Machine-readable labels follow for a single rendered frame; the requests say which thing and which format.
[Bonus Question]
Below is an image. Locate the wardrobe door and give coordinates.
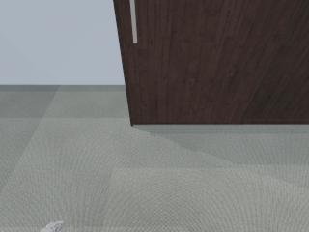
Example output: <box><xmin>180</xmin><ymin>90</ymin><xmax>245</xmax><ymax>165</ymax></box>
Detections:
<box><xmin>241</xmin><ymin>0</ymin><xmax>309</xmax><ymax>119</ymax></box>
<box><xmin>118</xmin><ymin>0</ymin><xmax>302</xmax><ymax>123</ymax></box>

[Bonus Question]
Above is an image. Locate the left robot hand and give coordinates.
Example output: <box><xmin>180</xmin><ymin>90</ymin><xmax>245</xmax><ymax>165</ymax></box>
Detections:
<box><xmin>40</xmin><ymin>221</ymin><xmax>65</xmax><ymax>232</ymax></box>

